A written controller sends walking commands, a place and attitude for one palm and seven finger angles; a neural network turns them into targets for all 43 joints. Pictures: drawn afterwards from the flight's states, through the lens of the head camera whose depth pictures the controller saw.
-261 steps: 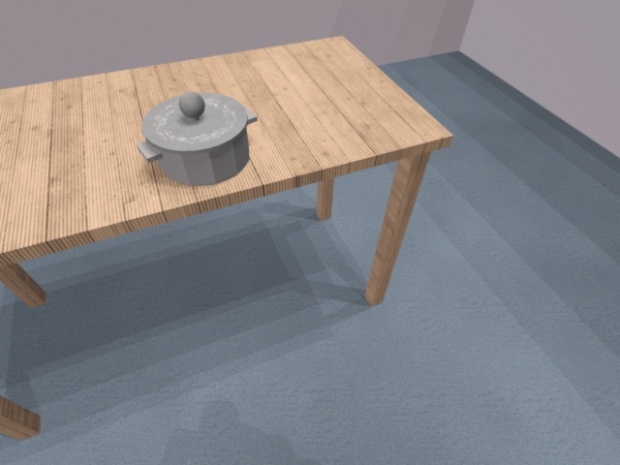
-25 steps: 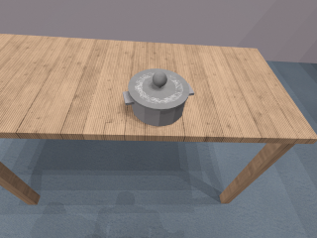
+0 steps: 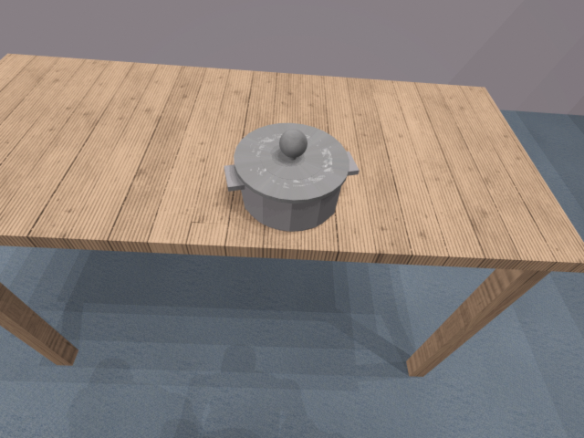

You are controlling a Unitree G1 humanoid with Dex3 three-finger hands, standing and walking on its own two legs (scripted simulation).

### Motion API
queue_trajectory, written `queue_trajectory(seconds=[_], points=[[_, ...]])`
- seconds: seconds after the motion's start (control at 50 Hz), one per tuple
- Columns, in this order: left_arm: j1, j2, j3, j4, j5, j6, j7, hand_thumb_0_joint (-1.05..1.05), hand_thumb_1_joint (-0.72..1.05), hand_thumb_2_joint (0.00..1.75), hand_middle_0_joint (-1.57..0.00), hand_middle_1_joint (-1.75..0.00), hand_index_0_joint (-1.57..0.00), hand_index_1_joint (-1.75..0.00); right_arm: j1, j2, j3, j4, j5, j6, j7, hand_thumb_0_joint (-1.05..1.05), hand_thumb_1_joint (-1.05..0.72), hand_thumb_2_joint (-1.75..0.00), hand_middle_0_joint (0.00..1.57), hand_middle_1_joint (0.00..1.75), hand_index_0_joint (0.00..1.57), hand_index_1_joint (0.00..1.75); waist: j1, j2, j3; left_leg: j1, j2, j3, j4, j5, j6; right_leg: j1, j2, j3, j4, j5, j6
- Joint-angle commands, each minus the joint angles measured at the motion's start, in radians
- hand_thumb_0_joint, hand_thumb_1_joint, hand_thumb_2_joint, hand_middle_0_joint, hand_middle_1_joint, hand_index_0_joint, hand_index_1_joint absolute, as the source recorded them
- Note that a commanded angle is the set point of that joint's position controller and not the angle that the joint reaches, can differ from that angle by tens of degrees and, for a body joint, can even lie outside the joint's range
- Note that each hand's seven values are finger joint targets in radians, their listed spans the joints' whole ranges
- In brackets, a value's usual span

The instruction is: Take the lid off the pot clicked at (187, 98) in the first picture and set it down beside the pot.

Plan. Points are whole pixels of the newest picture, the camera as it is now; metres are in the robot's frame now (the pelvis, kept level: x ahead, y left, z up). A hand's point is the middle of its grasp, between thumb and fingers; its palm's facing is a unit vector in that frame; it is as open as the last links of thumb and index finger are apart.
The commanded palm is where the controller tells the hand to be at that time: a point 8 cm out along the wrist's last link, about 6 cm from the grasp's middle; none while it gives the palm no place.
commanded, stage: shuffle to correct the standing spot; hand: left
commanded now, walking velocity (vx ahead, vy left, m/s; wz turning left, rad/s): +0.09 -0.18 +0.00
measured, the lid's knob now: (293, 143) +0.53 +0.04 +0.11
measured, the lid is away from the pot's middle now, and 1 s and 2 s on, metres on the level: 0.00 0.00 0.00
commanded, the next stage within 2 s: come to a stop and stand still in 0.52 s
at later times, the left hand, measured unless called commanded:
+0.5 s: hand out of the picture +0.09 +0.13 -0.17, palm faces +0.07 -0.98 -0.16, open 7.3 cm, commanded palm none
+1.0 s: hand out of the picture +0.11 +0.06 -0.19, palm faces +0.11 -0.98 -0.16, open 7.3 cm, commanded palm none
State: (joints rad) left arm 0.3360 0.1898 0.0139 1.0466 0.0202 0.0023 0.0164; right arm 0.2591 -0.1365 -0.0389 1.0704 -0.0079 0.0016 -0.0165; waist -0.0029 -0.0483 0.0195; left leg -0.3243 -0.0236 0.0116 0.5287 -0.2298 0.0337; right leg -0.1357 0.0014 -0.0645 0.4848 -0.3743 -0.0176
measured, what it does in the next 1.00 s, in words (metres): steps to the right: right foot, then left foot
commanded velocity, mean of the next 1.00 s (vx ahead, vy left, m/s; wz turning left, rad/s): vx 0.00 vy -0.04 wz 0.00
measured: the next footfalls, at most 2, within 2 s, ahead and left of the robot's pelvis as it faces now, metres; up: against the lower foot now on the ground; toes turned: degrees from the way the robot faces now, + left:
right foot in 0.60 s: +0.12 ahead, -0.24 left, +0.00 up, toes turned +1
left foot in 0.90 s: +0.14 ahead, -0.05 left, +0.00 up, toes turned +5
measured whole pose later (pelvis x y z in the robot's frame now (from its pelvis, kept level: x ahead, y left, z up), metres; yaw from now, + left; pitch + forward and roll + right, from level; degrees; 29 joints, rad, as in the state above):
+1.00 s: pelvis +0.08 -0.12 +0.00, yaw +2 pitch -1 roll -1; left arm 0.24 0.20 0.04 0.97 0.01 0.03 0.04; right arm 0.15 -0.14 -0.04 0.95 -0.01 0.02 -0.02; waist 0.03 -0.08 0.10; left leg -0.30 -0.05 0.08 0.56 -0.25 0.10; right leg -0.27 0.00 -0.03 0.65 -0.41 -0.01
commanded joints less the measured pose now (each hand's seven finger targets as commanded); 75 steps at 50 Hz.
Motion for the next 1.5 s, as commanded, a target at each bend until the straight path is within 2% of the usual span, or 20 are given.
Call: queue_trajectory(seconds=[0.0,0.1,0.16,0.2,0.22,0.34,0.52,0.56,0.58,0.62,0.84,0.9,0.94,0.98,1.06,1.08,1.14,1.2,1.32,1.48], points=[[0.130,0.080,0.030,-0.026,0.005,-0.007,0.012,0.00,0.90,0.90,-0.20,-0.30,-0.20,-0.30,-0.005,-0.109,-0.025,-0.065,-0.003,-0.026,-0.016,0.00,-0.90,-0.90,0.20,0.30,0.20,0.30,0.028,-0.072,0.022,-0.098,0.066,-0.038,0.053,0.003,0.025,0.058,-0.142,0.132,-0.152,0.117,-0.062],[0.145,0.065,0.033,-0.029,0.018,-0.010,0.019,0.00,0.90,0.90,-0.20,-0.30,-0.20,-0.30,-0.058,-0.071,-0.026,-0.080,-0.008,-0.021,-0.026,0.00,-0.90,-0.90,0.20,0.30,0.20,0.30,0.030,-0.086,0.110,-0.215,0.042,0.057,0.286,-0.252,-0.005,0.088,-0.251,0.208,-0.104,0.600,-0.215],[0.080,0.079,0.033,-0.039,0.003,-0.008,0.014,0.00,0.90,0.90,-0.20,-0.30,-0.20,-0.30,0.080,-0.056,-0.026,-0.033,-0.009,-0.026,-0.026,0.00,-0.90,-0.90,0.20,0.30,0.20,0.30,-0.050,-0.011,0.053,0.115,0.053,0.043,-0.007,0.053,0.016,-0.055,-0.135,0.059,0.116,0.678,-0.116],[0.061,0.029,0.024,-0.081,-0.011,-0.016,0.010,0.00,0.90,0.90,-0.20,-0.30,-0.20,-0.30,0.259,-0.200,-0.051,-0.008,-0.023,-0.031,-0.045,0.00,-0.90,-0.90,0.20,0.30,0.20,0.30,-0.104,0.324,-0.028,0.367,0.436,-0.485,-0.176,0.605,0.224,-0.374,0.035,-0.008,0.571,-0.162,-0.014],[0.033,0.080,0.043,-0.090,0.001,-0.007,0.018,0.00,0.90,0.90,-0.20,-0.30,-0.20,-0.30,0.258,-0.201,-0.043,-0.004,-0.021,-0.023,-0.042,0.00,-0.90,-0.90,0.20,0.30,0.20,0.30,-0.092,0.239,-0.013,0.263,0.454,-0.463,-0.195,0.581,0.245,-0.362,0.010,0.114,0.680,-0.229,-0.036],[0.008,0.013,0.057,-0.098,0.003,0.026,-0.014,0.00,0.90,0.90,-0.20,-0.30,-0.20,-0.30,0.033,-0.144,-0.036,-0.080,-0.021,-0.047,-0.042,0.00,-0.90,-0.90,0.20,0.30,0.20,0.30,0.014,0.192,0.014,0.088,0.311,-0.150,-0.237,0.349,0.132,-0.336,-0.039,0.112,0.614,-0.025,0.010],[-0.036,0.039,0.067,-0.149,-0.001,0.016,-0.037,0.00,0.90,0.90,-0.20,-0.30,-0.20,-0.30,0.024,-0.227,-0.080,-0.120,-0.030,-0.010,-0.028,0.00,-0.90,-0.90,0.20,0.30,0.20,0.30,0.009,0.212,-0.047,0.036,0.271,-0.122,-0.132,0.067,0.048,-0.098,-0.008,-0.009,0.047,0.083,0.031],[0.050,0.136,0.082,-0.126,0.005,0.002,-0.027,0.00,0.90,0.90,-0.20,-0.30,-0.20,-0.30,0.050,-0.164,-0.072,-0.125,-0.021,-0.006,-0.019,0.00,-0.90,-0.90,0.20,0.30,0.20,0.30,0.042,-0.058,-0.091,-0.126,0.128,0.004,0.099,-0.102,-0.023,0.125,-0.095,0.092,-0.126,0.201,0.005],[0.072,0.220,0.101,-0.131,0.017,0.006,-0.017,0.00,0.90,0.90,-0.20,-0.30,-0.20,-0.30,0.031,-0.100,-0.057,-0.153,-0.017,-0.002,-0.020,0.00,-0.90,-0.90,0.20,0.30,0.20,0.30,0.063,-0.345,-0.061,-0.307,0.015,0.114,0.329,-0.388,-0.058,0.161,-0.282,0.336,-0.179,0.279,-0.083],[0.033,0.177,0.081,-0.166,0.018,0.017,-0.010,0.00,0.90,0.90,-0.20,-0.30,-0.20,-0.30,-0.009,-0.111,-0.054,-0.172,-0.017,0.004,-0.020,0.00,-0.90,-0.90,0.20,0.30,0.20,0.30,0.061,-0.189,-0.001,-0.319,0.041,0.026,0.574,-0.406,-0.032,0.032,-0.288,0.318,-0.189,0.272,-0.204],[-0.046,0.170,0.067,-0.144,0.001,-0.017,0.032,0.00,0.90,0.90,-0.20,-0.30,-0.20,-0.30,0.001,-0.081,-0.022,-0.133,0.009,0.010,-0.010,0.00,-0.90,-0.90,0.20,0.30,0.20,0.30,0.011,-0.041,-0.040,0.044,0.019,0.008,0.009,-0.058,-0.061,-0.037,-0.289,0.273,-0.031,0.728,-0.149],[-0.047,0.136,0.064,-0.156,-0.007,-0.005,0.030,0.00,0.90,0.90,-0.20,-0.30,-0.20,-0.30,-0.001,-0.140,-0.034,-0.147,-0.001,0.001,-0.015,0.00,-0.90,-0.90,0.20,0.30,0.20,0.30,0.011,0.094,-0.053,0.220,0.149,-0.104,-0.060,0.405,0.013,-0.170,-0.171,0.168,0.053,0.491,-0.058],[-0.042,0.106,0.051,-0.154,-0.005,0.010,0.040,0.00,0.90,0.90,-0.20,-0.30,-0.20,-0.30,-0.013,-0.168,-0.033,-0.167,-0.007,0.007,-0.016,0.00,-0.90,-0.90,0.20,0.30,0.20,0.30,0.017,0.318,-0.058,0.181,0.281,-0.229,-0.165,0.643,0.140,-0.156,-0.049,0.032,0.217,-0.076,0.005],[-0.060,0.113,0.052,-0.143,-0.005,0.027,0.042,0.00,0.90,0.90,-0.20,-0.30,-0.20,-0.30,-0.050,-0.154,-0.026,-0.190,-0.007,0.006,-0.022,0.00,-0.90,-0.90,0.20,0.30,0.20,0.30,0.014,0.272,-0.049,0.126,0.292,-0.247,-0.220,0.606,0.206,-0.181,-0.022,0.085,0.431,-0.226,0.013],[-0.059,0.074,0.052,-0.130,0.001,0.029,0.035,0.00,0.90,0.90,-0.20,-0.30,-0.20,-0.30,-0.066,-0.161,-0.030,-0.204,-0.013,0.006,-0.019,0.00,-0.90,-0.90,0.20,0.30,0.20,0.30,0.021,0.074,-0.078,0.166,0.264,-0.215,-0.215,0.457,0.199,-0.234,-0.024,0.093,0.499,-0.163,0.016],[0.060,0.111,0.025,-0.071,-0.008,-0.016,0.049,0.00,0.90,0.90,-0.20,-0.30,-0.20,-0.30,-0.095,-0.253,-0.046,-0.211,-0.014,-0.011,0.003,0.00,-0.90,-0.90,0.20,0.30,0.20,0.30,0.028,0.235,-0.274,0.391,0.236,-0.150,0.013,0.715,0.143,-0.273,-0.061,0.092,0.461,-0.133,0.006],[-0.034,0.097,0.025,-0.156,-0.004,-0.015,0.039,0.00,0.90,0.90,-0.20,-0.30,-0.20,-0.30,0.022,-0.160,-0.028,-0.224,-0.020,0.008,0.016,0.00,-0.90,-0.90,0.20,0.30,0.20,0.30,-0.037,0.226,-0.186,0.264,0.175,-0.171,-0.046,0.421,0.127,-0.255,0.005,0.030,0.273,-0.159,0.006],[0.019,0.072,0.016,-0.154,0.001,-0.005,0.036,0.00,0.90,0.90,-0.20,-0.30,-0.20,-0.30,0.013,-0.155,-0.025,-0.231,-0.010,0.012,0.007,0.00,-0.90,-0.90,0.20,0.30,0.20,0.30,0.006,0.081,-0.085,0.084,0.183,-0.209,-0.056,0.188,0.114,-0.150,0.007,0.033,0.092,-0.049,-0.014],[-0.116,0.173,0.018,-0.212,0.005,-0.011,0.038,0.00,0.90,0.90,-0.20,-0.30,-0.20,-0.30,0.013,-0.120,-0.026,-0.244,-0.010,0.030,0.019,0.00,-0.90,-0.90,0.20,0.30,0.20,0.30,-0.045,-0.218,0.120,0.033,0.018,0.008,0.252,-0.157,-0.030,-0.425,-0.249,0.355,-0.183,-0.137,-0.178],[0.047,0.095,0.013,-0.169,-0.004,0.022,0.027,0.00,0.90,0.90,-0.20,-0.30,-0.20,-0.30,0.056,-0.183,-0.021,-0.221,-0.022,-0.003,0.008,0.00,-0.90,-0.90,0.20,0.30,0.20,0.30,0.027,0.206,0.108,-0.185,0.217,-0.326,-0.316,-0.467,0.087,-0.185,0.012,0.046,0.219,-0.134,-0.024]])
